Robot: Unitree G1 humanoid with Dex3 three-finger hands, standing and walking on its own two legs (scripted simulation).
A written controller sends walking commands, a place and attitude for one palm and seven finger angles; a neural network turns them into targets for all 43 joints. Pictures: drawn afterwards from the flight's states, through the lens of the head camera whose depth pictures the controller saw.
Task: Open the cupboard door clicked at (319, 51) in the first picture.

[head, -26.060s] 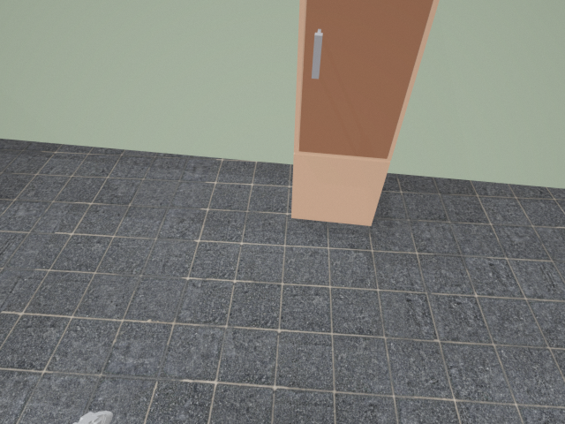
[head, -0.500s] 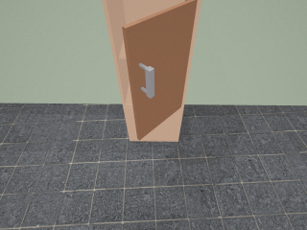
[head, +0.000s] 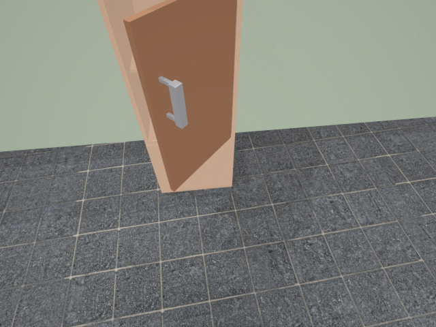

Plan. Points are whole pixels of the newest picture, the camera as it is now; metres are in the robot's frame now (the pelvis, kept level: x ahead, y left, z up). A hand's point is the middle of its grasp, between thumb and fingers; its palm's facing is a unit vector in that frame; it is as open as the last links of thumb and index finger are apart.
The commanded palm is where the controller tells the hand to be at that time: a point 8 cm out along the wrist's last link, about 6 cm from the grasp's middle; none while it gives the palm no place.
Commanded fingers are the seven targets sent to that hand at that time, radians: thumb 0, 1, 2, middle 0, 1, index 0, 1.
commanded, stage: walk to a spot facing it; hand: left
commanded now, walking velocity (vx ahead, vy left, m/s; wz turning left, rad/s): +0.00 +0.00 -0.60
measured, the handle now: (172, 102) +0.60 +0.16 +0.05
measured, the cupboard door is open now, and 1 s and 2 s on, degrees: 46 46 46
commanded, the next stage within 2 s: none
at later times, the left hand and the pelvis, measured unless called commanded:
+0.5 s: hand out of the picture +0.09 +0.18 -0.16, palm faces -0.18 -0.95 -0.26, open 7.4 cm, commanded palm none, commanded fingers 0.00 0.90 0.90 -0.20 -0.30 -0.20 -0.30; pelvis +0.01 -0.02 +0.01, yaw -16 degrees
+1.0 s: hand (184, 293) +0.21 +0.09 -0.16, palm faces -0.54 -0.79 -0.29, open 7.4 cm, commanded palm none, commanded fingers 0.00 0.90 0.90 -0.20 -0.30 -0.20 -0.30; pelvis +0.01 -0.04 +0.00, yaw -34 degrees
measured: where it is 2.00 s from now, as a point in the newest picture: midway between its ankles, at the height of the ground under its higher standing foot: outside the picture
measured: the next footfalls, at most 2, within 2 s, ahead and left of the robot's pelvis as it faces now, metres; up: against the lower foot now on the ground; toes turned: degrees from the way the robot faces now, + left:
left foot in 0.56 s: +0.08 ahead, +0.13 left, +0.00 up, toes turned -20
right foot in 0.84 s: +0.01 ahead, -0.15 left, +0.00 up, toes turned -31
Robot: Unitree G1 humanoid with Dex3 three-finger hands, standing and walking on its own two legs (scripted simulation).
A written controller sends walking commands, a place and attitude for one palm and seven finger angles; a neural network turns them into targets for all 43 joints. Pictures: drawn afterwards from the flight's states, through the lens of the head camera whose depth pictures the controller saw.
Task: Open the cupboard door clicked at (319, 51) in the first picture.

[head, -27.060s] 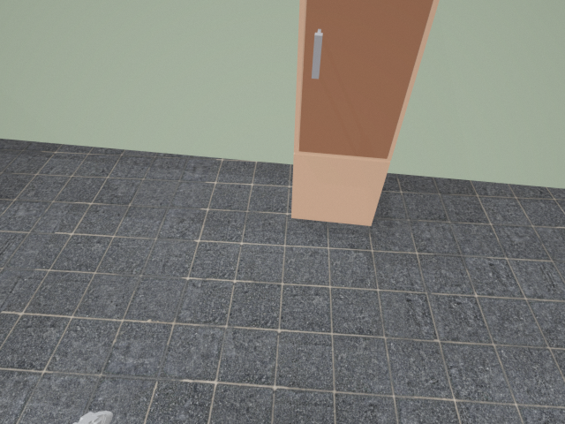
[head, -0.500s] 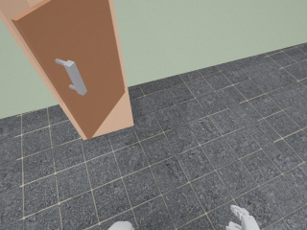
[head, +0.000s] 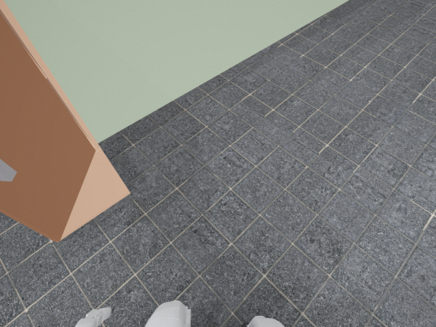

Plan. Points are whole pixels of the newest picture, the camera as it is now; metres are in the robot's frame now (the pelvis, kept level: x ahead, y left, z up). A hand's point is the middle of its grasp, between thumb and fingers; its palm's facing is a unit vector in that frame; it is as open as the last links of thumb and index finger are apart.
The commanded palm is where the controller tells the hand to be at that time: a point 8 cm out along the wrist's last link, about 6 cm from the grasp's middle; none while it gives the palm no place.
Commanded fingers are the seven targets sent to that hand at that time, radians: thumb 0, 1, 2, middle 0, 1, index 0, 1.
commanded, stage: walk to a spot facing it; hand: left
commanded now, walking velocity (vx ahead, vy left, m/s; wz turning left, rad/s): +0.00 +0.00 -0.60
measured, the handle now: out of the picture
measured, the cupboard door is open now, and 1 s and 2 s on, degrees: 46 46 46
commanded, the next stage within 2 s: turn to face it in 1.58 s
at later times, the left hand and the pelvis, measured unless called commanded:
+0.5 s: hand (177, 251) +0.28 +0.12 -0.16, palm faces -0.37 -0.90 -0.22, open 7.4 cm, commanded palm none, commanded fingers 0.00 0.90 0.90 -0.20 -0.30 -0.20 -0.30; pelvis +0.09 -0.04 -0.01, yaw -19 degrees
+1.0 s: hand (223, 190) +0.44 +0.02 -0.16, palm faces -0.52 -0.84 -0.17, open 7.4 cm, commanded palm none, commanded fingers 0.00 0.90 0.90 -0.20 -0.30 -0.20 -0.30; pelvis +0.28 -0.11 +0.01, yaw -34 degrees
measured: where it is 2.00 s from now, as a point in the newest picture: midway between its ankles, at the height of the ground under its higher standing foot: (316, 220)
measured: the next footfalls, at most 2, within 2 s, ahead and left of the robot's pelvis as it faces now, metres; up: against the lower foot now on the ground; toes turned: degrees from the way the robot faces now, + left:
left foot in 0.16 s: +0.07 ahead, +0.15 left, +0.00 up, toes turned -4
right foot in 0.50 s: +0.12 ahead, -0.17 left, +0.00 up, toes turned -25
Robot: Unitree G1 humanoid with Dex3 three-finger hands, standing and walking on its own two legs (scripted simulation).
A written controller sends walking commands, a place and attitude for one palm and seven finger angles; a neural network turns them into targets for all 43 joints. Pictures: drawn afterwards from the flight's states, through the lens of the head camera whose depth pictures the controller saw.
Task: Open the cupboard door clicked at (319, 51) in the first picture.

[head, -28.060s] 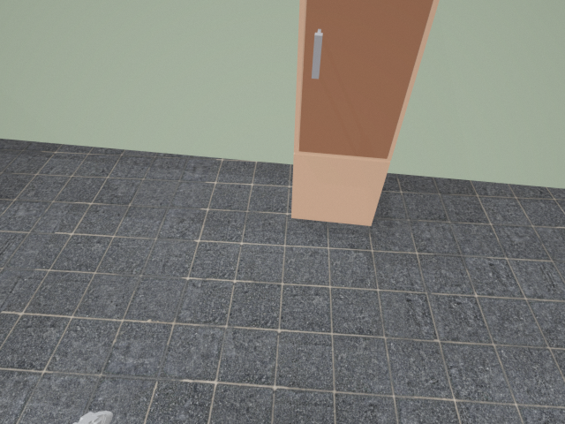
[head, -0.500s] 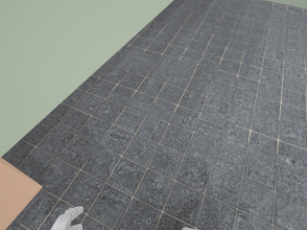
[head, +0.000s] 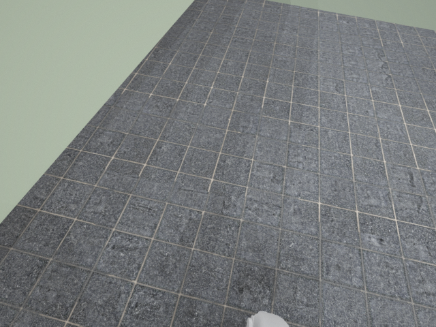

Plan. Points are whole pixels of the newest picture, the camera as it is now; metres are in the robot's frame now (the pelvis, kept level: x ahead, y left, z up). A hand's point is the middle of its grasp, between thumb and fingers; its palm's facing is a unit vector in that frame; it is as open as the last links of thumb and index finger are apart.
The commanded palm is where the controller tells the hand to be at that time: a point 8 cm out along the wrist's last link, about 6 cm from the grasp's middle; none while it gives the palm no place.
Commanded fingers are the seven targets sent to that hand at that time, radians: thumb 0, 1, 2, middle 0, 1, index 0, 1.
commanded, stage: walk to a spot facing it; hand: left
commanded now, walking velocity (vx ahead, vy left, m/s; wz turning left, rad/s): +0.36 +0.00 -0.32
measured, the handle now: out of the picture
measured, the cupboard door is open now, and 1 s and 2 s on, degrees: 46 46 46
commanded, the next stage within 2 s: turn to face it in 0.58 s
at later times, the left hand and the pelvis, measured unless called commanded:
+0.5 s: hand (166, 266) +0.26 +0.13 -0.17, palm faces -0.06 -0.98 -0.18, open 7.3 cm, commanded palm none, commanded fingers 0.00 0.90 0.90 -0.20 -0.30 -0.20 -0.30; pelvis +0.26 -0.05 +0.00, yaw -7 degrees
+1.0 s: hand (197, 158) +0.58 +0.10 -0.16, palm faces -0.03 -0.97 -0.22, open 7.3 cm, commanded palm none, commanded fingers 0.00 0.90 0.90 -0.20 -0.30 -0.20 -0.30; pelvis +0.46 -0.09 -0.01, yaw -1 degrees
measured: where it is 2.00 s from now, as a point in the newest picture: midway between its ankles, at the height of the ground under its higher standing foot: (249, 244)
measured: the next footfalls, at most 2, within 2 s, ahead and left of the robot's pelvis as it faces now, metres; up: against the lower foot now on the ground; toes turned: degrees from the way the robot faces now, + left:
right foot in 0.16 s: +0.19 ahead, -0.14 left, +0.00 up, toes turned -11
left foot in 0.58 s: +0.47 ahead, +0.06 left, +0.00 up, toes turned +0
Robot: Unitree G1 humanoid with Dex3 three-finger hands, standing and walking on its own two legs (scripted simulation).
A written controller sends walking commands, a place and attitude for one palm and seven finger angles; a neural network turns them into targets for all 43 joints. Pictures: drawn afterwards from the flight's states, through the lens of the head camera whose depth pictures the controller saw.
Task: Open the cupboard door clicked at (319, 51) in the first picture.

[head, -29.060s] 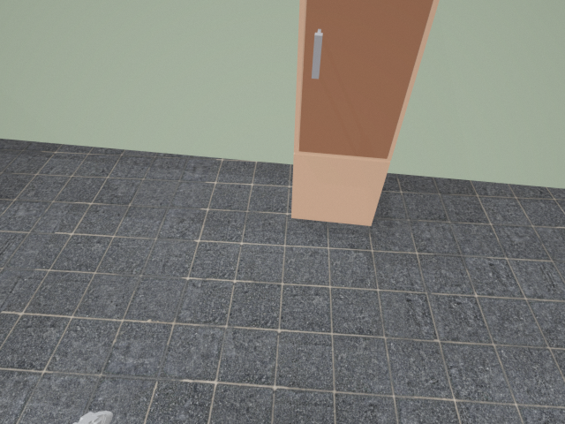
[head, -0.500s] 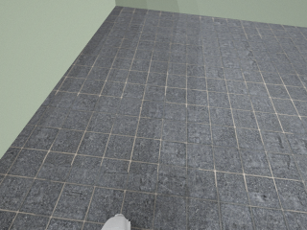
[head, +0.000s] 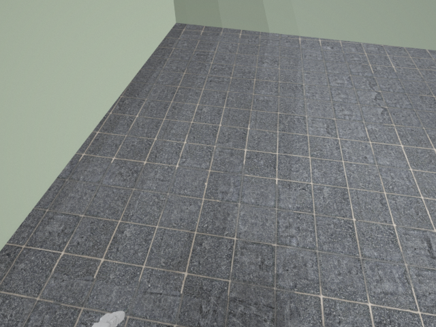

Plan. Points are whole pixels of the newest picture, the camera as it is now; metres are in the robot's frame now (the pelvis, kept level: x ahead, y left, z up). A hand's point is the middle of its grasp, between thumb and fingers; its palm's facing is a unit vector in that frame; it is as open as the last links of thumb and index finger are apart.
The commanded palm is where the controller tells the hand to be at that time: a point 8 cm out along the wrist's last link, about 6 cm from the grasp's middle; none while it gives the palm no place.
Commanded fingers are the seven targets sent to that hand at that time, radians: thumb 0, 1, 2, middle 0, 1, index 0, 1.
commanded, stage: turn to face it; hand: left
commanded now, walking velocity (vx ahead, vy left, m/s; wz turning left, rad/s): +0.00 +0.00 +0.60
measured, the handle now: out of the picture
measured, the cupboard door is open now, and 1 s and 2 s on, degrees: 46 46 46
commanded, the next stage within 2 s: none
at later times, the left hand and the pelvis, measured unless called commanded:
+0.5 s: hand out of the picture +0.11 +0.20 -0.15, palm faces +0.31 -0.90 -0.31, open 7.4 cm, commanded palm none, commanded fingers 0.00 0.90 0.90 -0.20 -0.30 -0.20 -0.30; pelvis +0.08 -0.04 -0.01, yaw +18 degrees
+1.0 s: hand out of the picture +0.00 +0.17 -0.17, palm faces +0.62 -0.74 -0.24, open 7.4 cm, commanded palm none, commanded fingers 0.00 0.90 0.90 -0.20 -0.30 -0.20 -0.30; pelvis +0.08 -0.04 +0.00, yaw +37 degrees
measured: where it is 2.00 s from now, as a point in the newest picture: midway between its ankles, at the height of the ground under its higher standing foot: outside the picture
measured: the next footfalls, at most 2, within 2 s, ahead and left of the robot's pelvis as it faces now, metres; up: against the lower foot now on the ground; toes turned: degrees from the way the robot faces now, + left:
left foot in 0.16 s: +0.11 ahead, +0.14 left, +0.00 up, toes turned +14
right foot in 0.44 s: +0.15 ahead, -0.13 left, +0.00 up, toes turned +12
